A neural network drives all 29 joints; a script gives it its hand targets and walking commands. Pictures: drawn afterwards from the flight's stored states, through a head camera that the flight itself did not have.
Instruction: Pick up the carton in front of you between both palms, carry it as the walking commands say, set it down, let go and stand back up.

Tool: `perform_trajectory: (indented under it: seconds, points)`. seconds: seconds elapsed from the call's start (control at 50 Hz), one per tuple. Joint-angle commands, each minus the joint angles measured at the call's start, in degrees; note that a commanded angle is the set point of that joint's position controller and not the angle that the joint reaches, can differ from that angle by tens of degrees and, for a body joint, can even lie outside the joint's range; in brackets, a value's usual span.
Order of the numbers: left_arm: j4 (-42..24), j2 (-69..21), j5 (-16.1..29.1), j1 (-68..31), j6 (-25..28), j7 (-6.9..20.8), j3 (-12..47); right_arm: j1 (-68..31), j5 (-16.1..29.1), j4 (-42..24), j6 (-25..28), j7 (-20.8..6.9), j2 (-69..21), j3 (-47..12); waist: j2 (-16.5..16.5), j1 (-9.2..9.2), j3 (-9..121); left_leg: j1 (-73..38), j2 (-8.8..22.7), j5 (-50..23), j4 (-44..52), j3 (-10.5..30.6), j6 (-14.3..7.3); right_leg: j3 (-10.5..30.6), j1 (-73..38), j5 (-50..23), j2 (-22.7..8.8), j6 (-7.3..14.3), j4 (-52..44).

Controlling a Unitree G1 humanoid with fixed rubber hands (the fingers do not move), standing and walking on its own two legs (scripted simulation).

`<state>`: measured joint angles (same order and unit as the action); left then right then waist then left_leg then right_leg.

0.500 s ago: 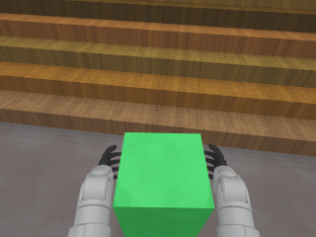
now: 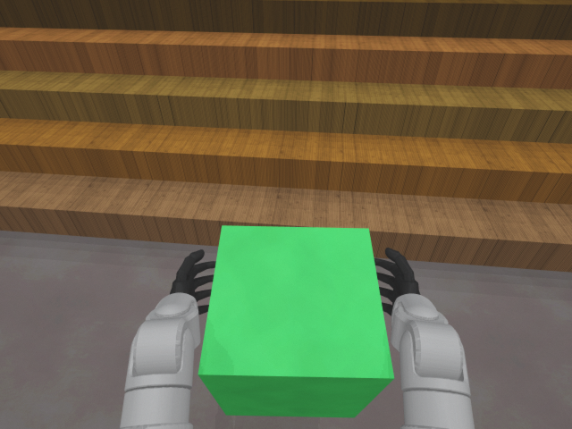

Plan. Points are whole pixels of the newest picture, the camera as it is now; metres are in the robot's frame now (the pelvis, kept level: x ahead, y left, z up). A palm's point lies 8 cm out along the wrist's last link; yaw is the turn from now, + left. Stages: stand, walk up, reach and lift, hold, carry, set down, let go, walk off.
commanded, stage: carry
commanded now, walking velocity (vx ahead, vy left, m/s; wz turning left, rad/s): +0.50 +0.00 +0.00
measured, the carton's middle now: (292, 328) +0.30 +0.00 +0.00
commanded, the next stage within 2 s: none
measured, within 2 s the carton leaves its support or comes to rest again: neither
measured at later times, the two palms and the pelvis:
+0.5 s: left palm (223, 198) +0.49 +0.13 +0.10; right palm (396, 206) +0.48 -0.17 +0.10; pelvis +0.24 -0.01 +0.01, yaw -2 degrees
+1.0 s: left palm (248, 108) +0.81 +0.12 +0.12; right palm (372, 107) +0.82 -0.18 +0.12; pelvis +0.56 -0.04 +0.00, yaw +1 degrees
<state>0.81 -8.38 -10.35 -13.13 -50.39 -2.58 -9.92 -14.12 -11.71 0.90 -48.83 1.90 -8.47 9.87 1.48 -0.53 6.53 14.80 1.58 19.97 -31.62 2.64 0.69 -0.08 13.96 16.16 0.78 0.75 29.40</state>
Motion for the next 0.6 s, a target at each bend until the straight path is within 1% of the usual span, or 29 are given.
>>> perform_trajectory:
  seconds: [0.0,0.02,0.04,0.06,0.08,0.1,0.12,0.14,0.16,0.18,0.2,0.22,0.24,0.26,0.28,0.3,0.32,0.34,0.36,0.38,0.42,0.46,0.48,0.5,0.52,0.54,0.56,0.58]
  points:
    - [-10.2,-49.4,18.6,-29.8,-4.1,9.9,39.3,-29.7,19.9,-8.6,-6.7,-9.7,-51.2,-40.9,-15.3,-1.16,3.5,25.4,1.1,8.5,-11.4,-5.6,-0.3,30.0,-14.7,14.0,-21.6,10.9,-19.7]
    - [-12.6,-48.5,18.9,-28.8,-5.4,8.9,39.4,-29.0,21.5,-9.9,-7.9,-9.4,-50.6,-41.9,-11.4,-1.04,3.1,25.6,1.4,9.1,-10.5,-5.9,-0.7,27.4,-14.7,6.4,-20.7,11.1,-18.7]
    - [-14.7,-48.3,19.3,-28.1,-6.9,8.1,39.8,-27.3,22.8,-11.1,-9.1,-8.9,-50.3,-42.9,-8.3,-0.91,4.7,24.3,0.7,8.0,-8.5,-7.6,-0.8,22.5,-15.6,0.0,-18.8,10.1,-17.7]
    - [-17.2,-48.7,20.3,-27.3,-8.2,7.3,41.1,-24.7,23.5,-12.7,-10.1,-8.4,-49.9,-43.3,-7.9,-0.99,7.8,22.3,-0.1,4.9,-5.3,-9.2,-0.8,18.1,-17.8,-5.5,-17.0,9.0,-16.0]
    - [-19.7,-48.5,21.3,-26.4,-9.3,6.8,42.1,-22.5,23.9,-14.5,-11.2,-7.8,-49.8,-43.9,-9.4,-1.14,10.1,19.9,-1.4,2.2,-2.9,-10.6,-0.8,14.6,-19.4,-10.9,-15.5,8.1,-13.9]
    - [-21.5,-48.3,22.0,-24.7,-10.3,6.4,42.8,-20.7,24.4,-16.4,-12.2,-7.2,-49.9,-44.5,-10.9,-1.24,11.4,17.3,-2.3,0.8,-0.4,-12.0,-0.6,12.1,-19.7,-14.7,-14.3,7.7,-12.4]
    - [-23.0,-48.3,22.6,-23.0,-11.4,6.2,43.2,-19.0,24.8,-18.4,-13.3,-6.7,-50.0,-44.9,-11.7,-1.19,12.1,13.9,-2.9,-0.7,2.2,-13.3,-0.5,9.8,-18.5,-15.6,-13.6,7.3,-11.0]
    - [-24.5,-48.1,23.1,-21.3,-12.5,5.9,43.6,-16.7,25.1,-20.0,-14.3,-6.2,-50.1,-45.1,-11.1,-0.7,12.5,7.9,-3.4,-4.2,6.3,-14.9,-0.3,6.9,-15.2,-12.9,-12.6,6.7,-8.9]
    - [-25.4,-47.8,23.4,-18.7,-13.5,5.7,43.9,-14.9,25.1,-21.6,-15.3,-5.7,-49.8,-45.0,-9.0,-0.52,13.6,-2.4,-3.2,-8.4,10.4,-15.4,-0.5,3.2,-8.7,-10.1,-11.1,5.4,-5.3]
    - [-26.4,-47.3,23.6,-17.0,-14.6,5.5,43.9,-13.0,25.0,-22.8,-16.3,-5.3,-49.3,-44.6,-6.4,-0.03,15.3,-15.3,-1.2,-10.2,11.4,-13.5,-1.2,0.2,0.2,-9.3,-9.7,3.6,-0.2]
    - [-28.0,-46.8,24.1,-17.1,-15.7,5.5,43.9,-10.9,24.5,-23.5,-17.2,-4.9,-48.3,-43.8,0.8,1.01,17.1,-27.0,7.5,-2.3,13.6,-2.1,-4.1,-3.8,12.1,-3.4,-7.0,1.1,10.3]
    - [-29.9,-46.5,25.0,-17.6,-16.9,5.5,44.2,-8.7,23.6,-23.6,-18.1,-4.5,-46.7,-42.4,13.8,1.58,15.4,-33.8,21.6,0.2,17.4,18.7,-8.7,-8.0,27.4,11.7,-2.9,-1.2,22.0]
    - [-32.3,-46.4,26.4,-20.1,-17.9,5.7,45.1,-8.4,23.6,-24.4,-18.6,-4.1,-47.6,-41.4,12.4,2.53,11.4,-32.1,24.5,-4.1,18.2,24.5,-13.8,-3.8,32.9,15.6,-3.3,0.3,27.7]
    - [-33.7,-47.3,27.8,-19.6,-18.5,6.1,46.2,-7.8,23.5,-26.5,-19.1,-3.8,-48.7,-41.4,7.7,2.35,9.8,-28.8,25.1,-8.0,18.2,24.8,-14.9,-2.3,35.2,15.4,-5.2,0.9,30.7]
    - [-34.5,-47.8,28.4,-20.8,-18.7,6.2,46.4,-10.9,24.6,-29.0,-19.6,-3.7,-49.8,-42.3,3.5,2.18,8.8,-25.9,23.9,-9.0,19.1,21.0,-14.3,-1.7,35.6,13.4,-6.7,1.1,32.2]
    - [-33.5,-47.8,28.3,-19.5,-18.9,6.1,45.7,-13.1,25.8,-30.3,-20.0,-3.6,-50.1,-43.3,2.0,1.9,9.5,-23.8,21.9,-6.7,20.9,16.0,-12.4,-1.7,33.5,10.1,-7.9,0.7,29.8]
    - [-33.2,-48.1,27.9,-18.6,-18.9,5.8,45.1,-14.4,27.0,-31.3,-20.3,-3.6,-50.0,-44.2,1.2,2.02,9.2,-21.4,20.4,-5.9,22.4,11.8,-10.9,-2.5,31.0,7.2,-8.1,0.1,25.5]
    - [-32.5,-48.3,27.4,-17.5,-18.9,5.4,44.6,-15.1,27.9,-32.1,-20.5,-3.7,-49.8,-45.2,1.9,2.03,8.9,-19.5,18.6,-7.1,23.0,7.2,-9.8,-4.1,28.5,4.4,-7.7,-0.3,21.2]
    - [-31.9,-48.0,26.7,-16.4,-18.8,4.9,43.8,-15.3,28.5,-32.2,-20.8,-3.9,-49.0,-45.9,2.9,1.83,8.1,-17.2,16.7,-6.9,23.4,3.3,-8.9,-5.4,25.6,1.9,-6.8,-0.7,17.3]
    - [-31.6,-47.2,25.9,-15.3,-18.9,4.4,43.2,-14.8,29.0,-31.9,-21.1,-3.9,-48.0,-46.1,3.8,1.71,7.3,-15.7,15.3,-8.0,23.3,0.6,-8.4,-6.8,23.3,0.1,-5.8,-0.9,13.7]
    - [-31.2,-45.6,24.4,-13.1,-19.2,3.4,42.2,-13.4,29.5,-31.4,-21.5,-4.1,-46.4,-46.1,5.7,1.58,5.2,-12.6,13.4,-11.6,22.6,-4.1,-7.6,-9.4,19.2,-4.1,-4.1,-1.0,7.5]
    - [-31.4,-44.1,23.6,-12.5,-19.6,2.8,41.6,-11.8,29.2,-30.7,-21.9,-4.0,-44.9,-45.7,7.3,1.66,4.0,-10.4,12.6,-13.6,20.9,-7.0,-6.5,-11.7,14.1,-8.8,-3.3,-0.9,3.0]
    - [-31.6,-43.6,23.5,-12.4,-19.8,2.7,41.5,-11.6,29.1,-30.7,-22.1,-4.0,-44.3,-45.6,7.4,1.42,3.9,-9.3,12.6,-14.3,19.3,-8.3,-5.9,-13.0,10.6,-10.4,-3.0,-0.7,1.3]
    - [-31.6,-43.3,23.6,-12.0,-20.0,2.6,41.3,-11.8,29.0,-30.7,-22.3,-4.0,-43.8,-45.4,6.7,0.79,4.6,-7.7,11.8,-18.1,15.2,-10.3,-5.0,-14.5,5.2,-10.8,-1.9,-0.5,-0.5]
    - [-31.4,-43.0,23.6,-11.6,-20.2,2.7,41.1,-11.6,28.7,-30.7,-22.6,-3.9,-43.4,-45.3,4.9,0.34,6.5,-5.5,10.0,-23.8,8.0,-13.6,-3.6,-16.2,-2.2,-8.6,-0.4,0.0,-1.5]
    - [-31.5,-42.8,23.6,-12.0,-20.4,2.7,40.9,-10.9,28.4,-30.4,-22.8,-3.8,-42.8,-45.0,2.7,-0.24,9.8,-0.9,7.7,-24.8,-2.2,-16.5,-1.8,-15.0,-12.4,-5.2,-1.0,0.5,-2.2]
    - [-31.6,-42.0,23.5,-11.7,-20.6,2.8,40.6,-11.6,28.2,-31.0,-23.1,-3.8,-42.0,-44.5,-6.0,-1.72,13.2,8.9,4.5,-14.5,-17.5,-16.1,0.3,2.7,-21.5,7.2,-12.2,3.4,-7.2]
    - [-30.8,-40.9,23.9,-12.9,-20.4,2.9,40.4,-12.9,28.2,-31.8,-23.5,-3.8,-41.7,-44.5,-19.5,-1.46,14.0,22.6,-2.1,6.7,-33.5,-13.8,2.3,30.5,-27.3,11.6,-26.1,10.7,-16.9]
